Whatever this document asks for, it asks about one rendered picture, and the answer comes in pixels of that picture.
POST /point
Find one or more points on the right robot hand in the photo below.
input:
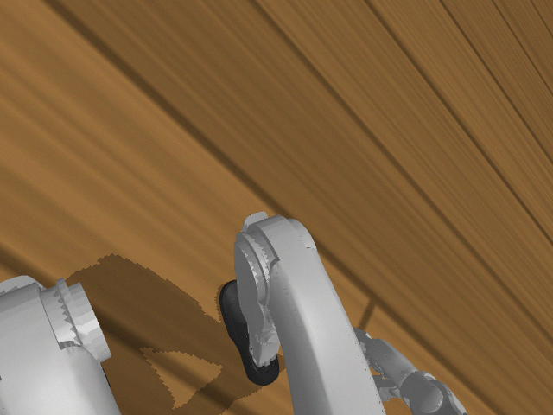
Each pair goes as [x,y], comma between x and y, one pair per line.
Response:
[387,361]

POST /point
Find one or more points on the right robot arm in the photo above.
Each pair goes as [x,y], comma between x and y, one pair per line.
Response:
[425,395]

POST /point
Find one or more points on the right robot foot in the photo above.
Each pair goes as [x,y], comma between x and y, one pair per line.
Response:
[236,326]

